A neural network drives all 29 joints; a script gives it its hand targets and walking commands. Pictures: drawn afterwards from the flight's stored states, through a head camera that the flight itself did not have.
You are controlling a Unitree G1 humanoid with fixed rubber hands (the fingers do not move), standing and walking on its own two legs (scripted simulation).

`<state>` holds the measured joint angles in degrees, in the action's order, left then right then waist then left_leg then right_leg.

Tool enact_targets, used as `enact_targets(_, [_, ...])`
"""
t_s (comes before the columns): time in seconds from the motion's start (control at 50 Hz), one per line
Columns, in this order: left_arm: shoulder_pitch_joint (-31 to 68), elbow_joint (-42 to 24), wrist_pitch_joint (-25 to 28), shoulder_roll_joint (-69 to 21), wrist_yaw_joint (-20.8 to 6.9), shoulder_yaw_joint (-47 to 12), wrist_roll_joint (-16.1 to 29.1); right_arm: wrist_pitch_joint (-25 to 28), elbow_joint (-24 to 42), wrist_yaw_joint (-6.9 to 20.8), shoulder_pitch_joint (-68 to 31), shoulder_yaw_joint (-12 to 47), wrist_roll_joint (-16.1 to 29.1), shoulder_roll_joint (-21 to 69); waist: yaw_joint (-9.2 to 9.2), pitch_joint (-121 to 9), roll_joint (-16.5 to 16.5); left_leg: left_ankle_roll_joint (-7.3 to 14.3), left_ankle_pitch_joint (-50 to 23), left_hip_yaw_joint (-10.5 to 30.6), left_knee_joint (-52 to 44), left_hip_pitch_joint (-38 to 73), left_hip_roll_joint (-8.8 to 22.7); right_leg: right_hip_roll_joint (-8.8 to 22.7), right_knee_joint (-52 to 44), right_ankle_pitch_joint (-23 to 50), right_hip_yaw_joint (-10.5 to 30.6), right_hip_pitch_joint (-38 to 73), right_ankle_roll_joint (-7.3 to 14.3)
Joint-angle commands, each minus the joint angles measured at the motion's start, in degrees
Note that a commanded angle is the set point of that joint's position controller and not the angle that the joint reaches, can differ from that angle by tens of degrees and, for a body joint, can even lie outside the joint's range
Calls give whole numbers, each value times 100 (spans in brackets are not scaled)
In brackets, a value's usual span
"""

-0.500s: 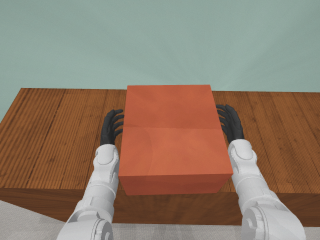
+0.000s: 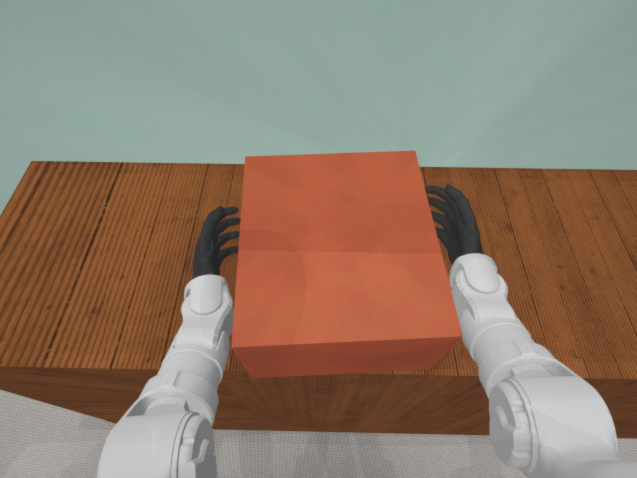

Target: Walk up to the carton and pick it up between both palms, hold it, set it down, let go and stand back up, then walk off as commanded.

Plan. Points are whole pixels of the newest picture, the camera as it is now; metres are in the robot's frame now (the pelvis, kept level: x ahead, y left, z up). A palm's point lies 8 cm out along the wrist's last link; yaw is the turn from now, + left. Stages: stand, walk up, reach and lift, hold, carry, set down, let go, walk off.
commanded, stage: set down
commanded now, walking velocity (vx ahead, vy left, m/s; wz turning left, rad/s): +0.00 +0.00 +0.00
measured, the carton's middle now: (335, 261) +0.40 -0.01 +0.00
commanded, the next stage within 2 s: none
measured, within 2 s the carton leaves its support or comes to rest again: neither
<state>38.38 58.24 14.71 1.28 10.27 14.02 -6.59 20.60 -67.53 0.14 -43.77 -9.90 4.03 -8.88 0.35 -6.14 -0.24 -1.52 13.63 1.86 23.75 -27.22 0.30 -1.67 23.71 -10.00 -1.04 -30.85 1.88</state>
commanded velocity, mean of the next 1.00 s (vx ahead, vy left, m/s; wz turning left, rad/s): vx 0.00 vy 0.00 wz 0.00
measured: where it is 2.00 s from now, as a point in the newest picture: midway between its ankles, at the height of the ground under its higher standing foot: outside the picture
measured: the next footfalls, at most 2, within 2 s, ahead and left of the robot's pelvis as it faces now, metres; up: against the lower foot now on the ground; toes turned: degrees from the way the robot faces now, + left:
none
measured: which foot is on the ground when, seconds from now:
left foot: down 0.00-1.00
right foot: down 0.00-1.00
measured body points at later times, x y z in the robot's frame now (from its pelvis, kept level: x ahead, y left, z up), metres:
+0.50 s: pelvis -0.02 +0.00 +0.00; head +0.06 +0.00 +0.44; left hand +0.36 +0.19 +0.01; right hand +0.36 -0.22 +0.00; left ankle -0.04 +0.13 -0.74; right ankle +0.00 -0.10 -0.74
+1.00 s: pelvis -0.08 -0.02 +0.00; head -0.05 -0.03 +0.44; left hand +0.27 +0.21 +0.02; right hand +0.29 -0.26 +0.02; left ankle -0.04 +0.13 -0.74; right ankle +0.00 -0.10 -0.74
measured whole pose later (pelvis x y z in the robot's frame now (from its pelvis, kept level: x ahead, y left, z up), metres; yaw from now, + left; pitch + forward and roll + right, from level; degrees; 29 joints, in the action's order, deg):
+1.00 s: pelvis -0.08 -0.02 +0.00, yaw +0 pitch +13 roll +1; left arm 23.7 46.9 7.6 11.2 7.9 4.4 8.2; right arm 6.5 -49.5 5.6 -25.9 -1.5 17.0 -20.2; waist -1.2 -9.8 -0.5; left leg -1.8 7.7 1.8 24.4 -30.0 1.0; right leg -2.4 24.0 -4.3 -1.1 -33.5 2.2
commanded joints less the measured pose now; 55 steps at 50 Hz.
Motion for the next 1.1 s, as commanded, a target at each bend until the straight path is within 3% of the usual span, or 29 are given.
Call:
enact_targets(0.0, [2412,-683,285,580,160,-709,932,146,230,-88,-2526,897,983,-1740,-481,-4967,437,-508,-4489,-447,1038,1329,191,-254,374,3318,-137,1058,-56])
enact_targets(0.1, [1975,-884,277,653,29,-739,1018,147,269,-70,-2190,1051,1156,-1914,-396,-4919,243,-433,-4591,-434,1014,1116,155,-214,405,3831,-88,1399,-102])
enact_targets(0.18, [1236,-1149,269,814,-127,-527,850,260,803,-118,-1385,1372,1180,-1797,-404,-4749,-245,-118,-3862,-681,429,-536,-129,46,846,5353,207,3342,-373])
enact_targets(0.22, [981,-1252,276,927,-211,-367,788,349,1174,-145,-1095,1474,1198,-1735,-427,-4764,-449,82,-3082,-692,-157,-1608,-129,282,1095,6301,397,4477,-493])
enact_targets(0.28, [1071,-1458,308,1004,-257,-497,926,399,1701,-123,-1350,1446,1326,-1843,-418,-4859,-449,120,-2961,-628,-435,-1816,-98,319,1186,6426,379,4657,-580])
enact_targets(0.34, [901,-1885,331,957,-232,-793,1146,461,2240,-26,-1293,1295,1456,-2110,-423,-4946,-328,37,-3359,-583,-236,-1316,-121,144,1140,5965,261,4364,-483])
enact_targets(0.42, [291,-2565,252,854,-252,-1237,1467,427,2819,187,-670,1152,1679,-2591,-267,-4930,-140,-167,-3846,-449,206,-24,-120,-152,878,4904,69,3690,-300])
enact_targets(0.5, [-60,-2880,-35,721,-279,-1595,1650,186,2686,430,-256,960,1767,-2878,-30,-4229,100,-344,-3582,-187,468,1434,103,-359,273,3079,-135,2405,-44])
enact_targets(0.54, [-170,-2871,-165,825,-313,-1564,1676,24,2817,476,-52,1034,1835,-2817,-21,-3702,-44,-238,-2906,-215,349,1336,43,-290,206,2652,-75,2550,-84])
enact_targets(0.6, [44,-2638,-228,1163,-357,-1401,1788,-227,2977,516,-210,1248,1908,-2599,-168,-3141,-430,-49,-1918,-336,199,806,-38,-101,184,1900,78,2847,-201])
enact_targets(0.7, [140,-2740,-244,1630,-374,-1118,1897,-606,3530,545,-186,1416,1889,-2360,-359,-3039,-851,197,-1374,-478,142,219,-167,125,283,1099,350,3290,-334])
enact_targets(0.86, [1008,-2101,-561,1763,-312,-1223,2265,-1243,3517,597,-626,1047,1573,-2150,-356,-2508,-1021,301,-221,-480,47,-361,-186,339,-22,-1555,703,2589,-236])
enact_targets(0.9, [1278,-1913,-567,1782,-326,-1283,2392,-1325,3590,600,-768,1036,1522,-2073,-388,-2445,-1308,310,-32,-475,243,-344,-286,527,-140,-2222,848,2211,-142])
enact_targets(0.96, [1465,-1950,-462,1824,-331,-1391,2500,-1367,3751,591,-779,1027,1468,-1985,-387,-2581,-1442,265,52,-431,520,-83,-377,719,-198,-2552,946,1762,-12])
enact_targets(1.08, [886,-2490,-506,1693,-213,-1553,2309,-1305,3450,665,-190,880,1590,-2183,-235,-2636,-837,142,36,-272,348,555,-280,564,-160,-1988,691,1673,34])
